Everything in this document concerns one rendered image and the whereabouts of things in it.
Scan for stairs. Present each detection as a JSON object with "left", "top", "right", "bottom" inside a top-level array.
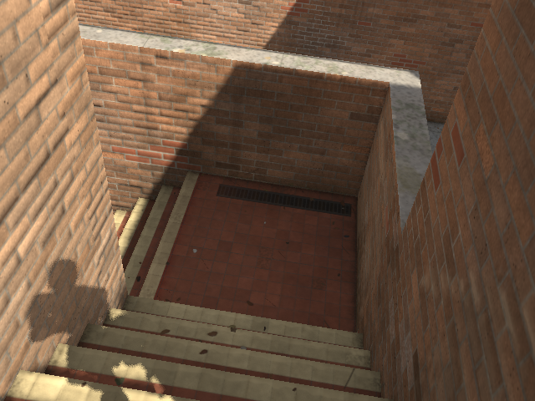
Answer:
[
  {"left": 4, "top": 295, "right": 394, "bottom": 401},
  {"left": 114, "top": 185, "right": 181, "bottom": 297}
]

